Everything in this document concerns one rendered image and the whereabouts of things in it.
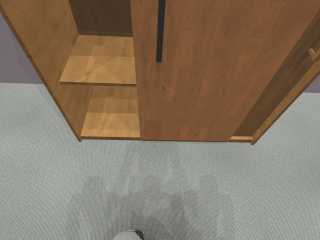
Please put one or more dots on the wardrobe door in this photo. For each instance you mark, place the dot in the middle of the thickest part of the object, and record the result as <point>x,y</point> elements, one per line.
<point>294,67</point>
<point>218,56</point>

